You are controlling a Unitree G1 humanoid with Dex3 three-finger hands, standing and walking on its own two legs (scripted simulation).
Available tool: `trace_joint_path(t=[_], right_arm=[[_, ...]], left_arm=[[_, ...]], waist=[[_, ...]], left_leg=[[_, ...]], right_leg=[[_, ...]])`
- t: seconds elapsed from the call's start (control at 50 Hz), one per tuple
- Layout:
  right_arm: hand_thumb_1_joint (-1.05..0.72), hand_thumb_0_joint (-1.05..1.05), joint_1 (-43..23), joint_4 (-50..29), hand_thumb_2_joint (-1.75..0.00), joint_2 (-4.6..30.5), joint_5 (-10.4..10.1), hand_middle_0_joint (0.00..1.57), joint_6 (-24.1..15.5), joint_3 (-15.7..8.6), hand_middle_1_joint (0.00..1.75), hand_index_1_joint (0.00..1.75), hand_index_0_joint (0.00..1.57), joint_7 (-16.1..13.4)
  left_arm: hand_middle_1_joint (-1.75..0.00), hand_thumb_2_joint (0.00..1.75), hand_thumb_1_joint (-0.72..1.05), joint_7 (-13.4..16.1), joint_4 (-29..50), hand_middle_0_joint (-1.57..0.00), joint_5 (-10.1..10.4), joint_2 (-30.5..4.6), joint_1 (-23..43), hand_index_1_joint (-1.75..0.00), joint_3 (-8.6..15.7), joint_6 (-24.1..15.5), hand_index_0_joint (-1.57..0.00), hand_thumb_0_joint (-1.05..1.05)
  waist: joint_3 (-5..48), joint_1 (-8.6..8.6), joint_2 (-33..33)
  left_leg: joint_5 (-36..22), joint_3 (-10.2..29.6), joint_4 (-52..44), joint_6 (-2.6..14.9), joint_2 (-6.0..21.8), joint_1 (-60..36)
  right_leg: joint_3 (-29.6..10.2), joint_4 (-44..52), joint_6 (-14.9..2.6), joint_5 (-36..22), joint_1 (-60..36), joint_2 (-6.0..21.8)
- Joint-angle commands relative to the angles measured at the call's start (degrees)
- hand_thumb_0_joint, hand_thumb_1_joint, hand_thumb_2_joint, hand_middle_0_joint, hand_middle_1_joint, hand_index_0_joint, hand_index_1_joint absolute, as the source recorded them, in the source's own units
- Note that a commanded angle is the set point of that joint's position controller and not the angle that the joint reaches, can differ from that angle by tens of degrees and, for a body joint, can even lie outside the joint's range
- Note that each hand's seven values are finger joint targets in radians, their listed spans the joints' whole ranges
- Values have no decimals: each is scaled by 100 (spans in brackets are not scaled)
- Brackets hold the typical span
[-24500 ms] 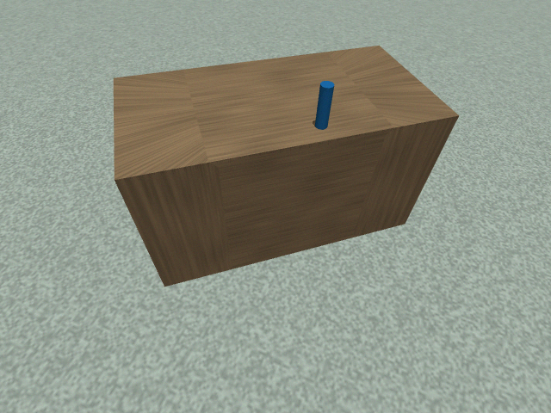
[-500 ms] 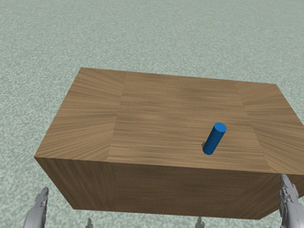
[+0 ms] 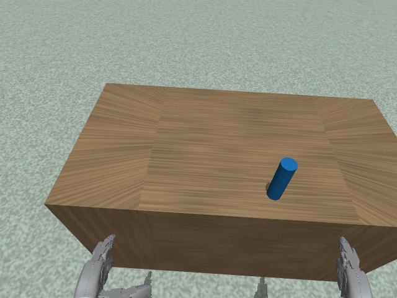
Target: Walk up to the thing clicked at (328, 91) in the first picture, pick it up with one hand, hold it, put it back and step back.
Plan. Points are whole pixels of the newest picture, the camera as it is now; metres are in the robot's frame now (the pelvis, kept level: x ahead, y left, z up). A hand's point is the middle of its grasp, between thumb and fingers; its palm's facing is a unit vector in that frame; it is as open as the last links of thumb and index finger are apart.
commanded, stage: home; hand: right
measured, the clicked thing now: (280, 180) +0.43 -0.21 -0.07
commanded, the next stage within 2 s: none
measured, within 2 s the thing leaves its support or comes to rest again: neither
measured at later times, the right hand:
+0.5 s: hand (289, 292) +0.17 -0.18 -0.08, palm faces +0.11 +0.96 -0.25, open 17.4 cm
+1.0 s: hand out of the picture +0.08 -0.26 -0.13, palm faces -0.06 +0.92 -0.38, open 17.4 cm
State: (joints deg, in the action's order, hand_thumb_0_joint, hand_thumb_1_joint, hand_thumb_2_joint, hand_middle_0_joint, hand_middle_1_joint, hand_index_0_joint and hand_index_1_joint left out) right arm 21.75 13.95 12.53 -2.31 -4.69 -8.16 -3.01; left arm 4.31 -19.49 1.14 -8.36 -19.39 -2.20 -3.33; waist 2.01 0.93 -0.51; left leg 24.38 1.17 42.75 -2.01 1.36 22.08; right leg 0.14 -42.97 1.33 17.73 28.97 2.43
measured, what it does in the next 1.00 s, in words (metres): stands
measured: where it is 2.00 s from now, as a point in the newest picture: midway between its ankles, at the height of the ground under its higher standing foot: outside the picture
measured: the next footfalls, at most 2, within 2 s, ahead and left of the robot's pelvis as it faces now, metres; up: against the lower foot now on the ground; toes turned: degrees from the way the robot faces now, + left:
none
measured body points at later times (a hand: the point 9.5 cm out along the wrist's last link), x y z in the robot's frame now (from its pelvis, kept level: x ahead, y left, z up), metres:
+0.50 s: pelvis +0.00 +0.01 -0.01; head +0.03 +0.01 +0.44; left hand +0.16 +0.24 -0.09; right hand +0.16 -0.23 -0.06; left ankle -0.02 +0.14 -0.71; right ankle +0.05 -0.13 -0.71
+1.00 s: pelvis +0.00 -0.01 +0.01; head -0.01 -0.01 +0.46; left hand +0.07 +0.30 -0.11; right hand +0.08 -0.31 -0.11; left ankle -0.02 +0.14 -0.71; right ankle +0.05 -0.13 -0.71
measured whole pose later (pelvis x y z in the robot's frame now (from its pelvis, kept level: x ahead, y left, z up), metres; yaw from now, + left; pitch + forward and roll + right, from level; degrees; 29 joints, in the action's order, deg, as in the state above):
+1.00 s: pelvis +0.00 -0.01 +0.01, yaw +1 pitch -3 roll +0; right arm 14.5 50.9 21.0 2.0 -0.4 -0.4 -0.7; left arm -0.6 -55.8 -1.6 -20.6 -11.0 0.7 0.2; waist -1.8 -0.8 -0.2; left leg 21.8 2.2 36.8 -2.4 1.7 12.5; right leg 1.5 -37.4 0.5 15.9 19.0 2.3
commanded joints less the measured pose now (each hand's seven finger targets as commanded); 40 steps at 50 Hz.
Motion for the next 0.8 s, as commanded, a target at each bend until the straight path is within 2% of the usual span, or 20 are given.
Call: trace_joint_path(t=[0.0,0.02,0.04,0.08,0.12,0.14,0.16,0.18,0.24,0.3,0.32,0.34,0.36,0.44,0.52,0.54,0.58,0.62,0.66,0.78], right_arm=[[55,0,-111,-845,-6,525,30,5,-155,117,5,5,5,-65],[56,0,-352,-984,-5,528,29,5,-130,128,5,5,5,-73],[55,0,-321,-766,-6,558,46,5,-88,86,5,5,5,-92],[56,0,-430,-757,-5,449,82,5,-41,208,5,5,5,-93],[58,0,-464,-741,-4,464,78,5,-48,254,5,5,5,-112],[57,0,-455,-797,-4,481,87,5,-41,297,5,5,5,-130],[57,0,-500,-796,-4,455,81,5,-47,382,5,5,5,-127],[57,0,-494,-774,-4,430,83,5,-41,404,5,5,5,-129],[57,0,-366,-838,-4,553,69,5,-36,344,5,5,5,-172],[54,0,-90,-741,-6,475,47,5,27,433,5,5,5,-154],[55,0,112,-1057,-5,658,58,5,33,39,5,5,5,-286],[55,0,227,-826,-5,287,78,5,95,478,5,5,5,-254],[53,0,256,-822,-6,198,64,5,107,589,5,5,5,-238],[51,0,-51,-767,-7,198,111,6,179,638,6,6,6,-285],[53,0,-518,-1250,-6,406,119,5,195,513,5,5,5,-363],[58,0,-216,682,-3,1768,729,5,151,221,5,5,5,-166],[55,0,-178,980,-5,1722,716,5,169,190,5,5,5,-55],[57,0,-287,1146,-4,1601,582,5,104,286,5,5,5,13],[55,0,-546,1429,-5,1603,487,5,82,359,5,5,5,86],[55,0,-867,2366,-5,1784,465,5,122,435,5,5,5,120]], left_arm=[[-25,75,64,169,1032,-17,-16,-1499,171,-25,1092,-327,-17,0],[-26,79,70,148,977,-18,5,-1296,170,-27,942,-320,-18,0],[-27,80,73,155,985,-18,0,-1322,135,-27,954,-307,-18,0],[-28,84,79,95,1025,-19,9,-790,227,-28,449,-257,-19,0],[-29,89,87,87,1170,-20,21,-581,343,-30,250,-205,-20,0],[-29,88,86,96,1273,-20,8,-664,469,-29,281,-185,-20,0],[-30,89,88,101,1223,-20,5,-662,443,-30,272,-166,-20,0],[-29,88,86,81,1123,-20,6,-472,465,-29,77,-130,-20,0],[-29,88,87,89,1032,-20,-6,-623,392,-30,236,-90,-20,0],[-30,90,89,83,1116,-20,-10,-901,305,-30,514,-80,-20,0],[-30,90,90,106,168,-20,-11,-1158,449,-30,515,-63,-20,0],[-30,90,90,117,257,-20,1,-1091,430,-30,468,-79,-20,0],[-30,90,90,106,244,-20,5,-1009,458,-30,417,-97,-20,0],[-30,90,90,139,23,-20,9,-997,590,-30,423,-81,-20,0],[-30,90,90,201,-67,-20,17,-1062,750,-30,483,-125,-20,0],[-30,90,90,-47,-1130,-20,-609,-1906,882,-30,656,-19,-20,0],[-30,90,90,-191,-1306,-20,-610,-1864,865,-30,666,81,-20,0],[-30,90,90,-302,-1487,-20,-470,-1823,973,-30,617,96,-20,0],[-30,90,90,-388,-1713,-20,-383,-1837,964,-30,591,84,-20,0],[-30,90,90,-438,-2428,-20,-314,-1937,1121,-30,570,153,-20,0]], waist=[[787,-240,-7],[686,-209,-54],[704,-246,100],[821,-157,131],[868,-99,31],[1005,-24,5],[929,-58,-91],[799,11,-333],[646,10,-702],[508,-89,-415],[601,3,-466],[534,-192,-205],[396,-158,-79],[561,-278,348],[886,-261,201],[766,-119,85],[824,-132,149],[652,-180,283],[526,-231,259],[-29,-241,239]], left_leg=[[-1233,-484,-597,197,-250,457],[-1168,-487,-613,200,-247,499],[-1204,-467,-622,189,-237,479],[-1286,-475,-539,187,-241,420],[-1221,-439,-546,196,-219,316],[-1262,-428,-513,202,-216,239],[-1276,-391,-531,203,-200,245],[-1099,-372,-535,225,-195,319],[-806,-320,-622,260,-184,385],[-726,-326,-699,220,-191,489],[-819,-334,-596,220,-275,427],[-878,-359,-586,203,-299,534],[-924,-408,-561,193,-307,518],[-1344,-348,-444,100,-264,702],[-1202,-321,-398,121,-259,695],[-1465,261,-459,331,275,76],[-1991,404,-269,487,385,-136],[-1557,442,-566,517,399,52],[-1321,423,-630,501,364,167],[-1350,572,-1129,483,428,151]], right_leg=[[188,689,-87,-991,-1200,-45],[179,666,-98,-921,-1145,-44],[190,609,-123,-926,-1122,-57],[168,553,-124,-1031,-1047,-53],[197,521,-114,-974,-936,-77],[206,514,-102,-1014,-893,-76],[252,493,-99,-981,-904,-93],[279,536,-77,-806,-791,-108],[342,581,-48,-476,-684,-133],[375,558,-77,-360,-616,-138],[314,440,-81,-387,-675,-97],[306,405,-106,-429,-666,-67],[275,397,-110,-484,-593,-50],[279,147,-190,-807,-572,-75],[224,84,-181,-703,-655,-85],[-149,-36,-451,-1206,-1064,195],[-146,-113,-550,-1258,-864,124],[-160,29,-471,-891,-1013,149],[-203,184,-450,-905,-1155,159],[-230,556,-400,-908,-1372,152]])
